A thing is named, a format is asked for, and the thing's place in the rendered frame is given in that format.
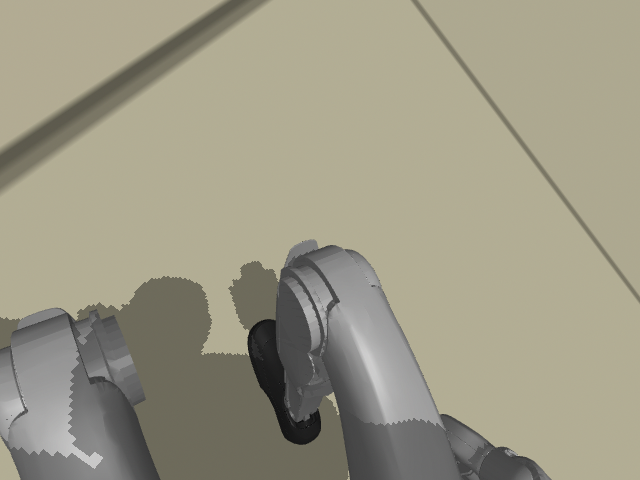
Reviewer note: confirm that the right robot hand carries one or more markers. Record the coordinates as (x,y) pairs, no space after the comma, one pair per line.
(469,447)

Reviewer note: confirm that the right robot foot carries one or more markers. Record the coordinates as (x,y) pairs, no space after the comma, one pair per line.
(269,371)

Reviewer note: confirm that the right robot arm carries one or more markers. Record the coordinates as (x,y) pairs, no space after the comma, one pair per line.
(504,464)

